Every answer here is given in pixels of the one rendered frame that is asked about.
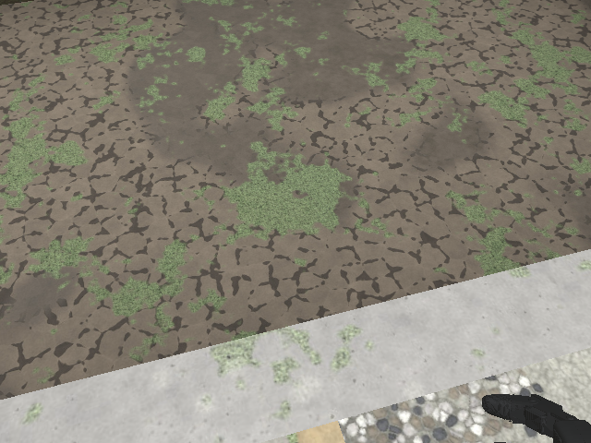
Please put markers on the right robot hand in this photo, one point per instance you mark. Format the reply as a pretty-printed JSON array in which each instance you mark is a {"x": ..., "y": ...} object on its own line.
[{"x": 544, "y": 416}]

